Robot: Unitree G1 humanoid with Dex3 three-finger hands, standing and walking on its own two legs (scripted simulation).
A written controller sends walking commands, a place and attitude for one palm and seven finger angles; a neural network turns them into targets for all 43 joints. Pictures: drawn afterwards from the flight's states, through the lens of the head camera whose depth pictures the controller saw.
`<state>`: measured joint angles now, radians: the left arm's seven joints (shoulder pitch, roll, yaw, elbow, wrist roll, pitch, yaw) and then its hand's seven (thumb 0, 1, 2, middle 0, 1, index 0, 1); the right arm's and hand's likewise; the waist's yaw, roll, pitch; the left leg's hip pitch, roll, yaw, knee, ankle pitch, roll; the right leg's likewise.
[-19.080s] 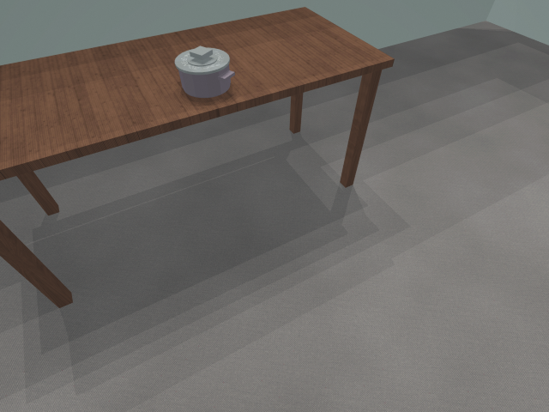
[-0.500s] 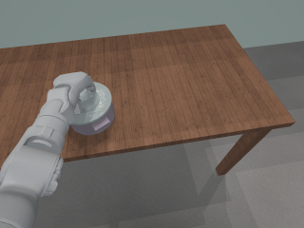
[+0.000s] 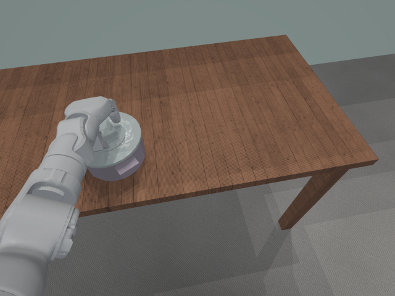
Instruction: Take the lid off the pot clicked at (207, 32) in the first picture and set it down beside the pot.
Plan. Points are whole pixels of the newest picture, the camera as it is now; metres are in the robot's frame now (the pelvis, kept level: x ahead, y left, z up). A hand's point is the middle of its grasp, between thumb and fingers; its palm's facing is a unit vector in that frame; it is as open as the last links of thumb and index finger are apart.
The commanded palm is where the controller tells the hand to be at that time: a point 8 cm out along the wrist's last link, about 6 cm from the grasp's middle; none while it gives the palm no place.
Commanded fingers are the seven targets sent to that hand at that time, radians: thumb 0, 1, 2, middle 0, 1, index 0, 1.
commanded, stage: close the fingers and squeeze the knob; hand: left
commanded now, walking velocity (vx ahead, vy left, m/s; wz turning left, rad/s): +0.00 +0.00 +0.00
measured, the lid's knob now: (103, 131) +0.49 +0.21 +0.03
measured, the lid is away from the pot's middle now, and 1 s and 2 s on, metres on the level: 0.00 0.00 0.00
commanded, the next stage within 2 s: lift the lid straight up in 1.06 s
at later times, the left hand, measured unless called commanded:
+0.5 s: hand (96, 134) +0.45 +0.21 +0.06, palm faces -0.37 -0.10 -0.92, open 8.6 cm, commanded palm +0.46 +0.22 +0.11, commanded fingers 0.00 0.29 0.87 -0.63 -1.04 -0.63 -1.05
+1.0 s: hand (97, 134) +0.45 +0.21 +0.06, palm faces -0.37 -0.10 -0.93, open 8.4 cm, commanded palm +0.46 +0.21 +0.11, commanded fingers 0.00 0.50 0.98 -0.71 -1.08 -0.75 -1.09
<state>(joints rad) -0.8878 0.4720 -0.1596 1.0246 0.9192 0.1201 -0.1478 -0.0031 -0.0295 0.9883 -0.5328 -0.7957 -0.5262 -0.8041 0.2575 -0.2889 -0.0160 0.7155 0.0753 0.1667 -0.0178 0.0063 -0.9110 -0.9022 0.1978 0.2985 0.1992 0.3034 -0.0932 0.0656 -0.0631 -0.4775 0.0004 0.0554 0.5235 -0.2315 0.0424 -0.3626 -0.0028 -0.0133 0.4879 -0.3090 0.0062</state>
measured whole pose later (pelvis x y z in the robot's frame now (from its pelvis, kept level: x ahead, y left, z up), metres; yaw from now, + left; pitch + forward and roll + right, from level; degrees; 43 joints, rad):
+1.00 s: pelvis -0.01 +0.00 +0.00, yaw +0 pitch +11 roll -1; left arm -0.91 0.48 -0.17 1.04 0.92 0.10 -0.16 0.00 0.15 0.82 -0.54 -0.98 -0.57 -1.01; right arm 0.25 -0.29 -0.01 0.71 0.08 0.16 -0.03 0.01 -0.91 -0.90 0.20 0.30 0.20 0.30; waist -0.10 0.05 -0.06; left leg -0.49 0.00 0.05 0.53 -0.23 0.05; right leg -0.37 -0.01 -0.01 0.49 -0.30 0.01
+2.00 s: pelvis -0.01 +0.01 +0.00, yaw +1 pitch +8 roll -1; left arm -0.99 0.48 -0.22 0.96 0.90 0.16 -0.25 0.03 0.16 0.82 -0.54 -0.97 -0.59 -1.01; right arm 0.20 -0.28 0.01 0.71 0.08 0.16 -0.03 0.01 -0.91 -0.90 0.20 0.30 0.20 0.30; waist -0.07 0.06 -0.03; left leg -0.41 -0.02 0.04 0.48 -0.20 0.05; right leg -0.29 -0.02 -0.03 0.45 -0.29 0.01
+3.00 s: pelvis -0.01 +0.01 +0.01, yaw +2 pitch +6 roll +0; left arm -1.17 0.52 -0.24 0.93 0.90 0.20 -0.40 0.03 0.16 0.82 -0.54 -0.96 -0.60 -1.01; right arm 0.19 -0.29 0.03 0.72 0.08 0.12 -0.03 0.01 -0.91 -0.90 0.20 0.30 0.20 0.30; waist -0.06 0.06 -0.02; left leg -0.37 -0.04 0.03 0.43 -0.17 0.06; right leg -0.25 -0.03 -0.04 0.41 -0.27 0.02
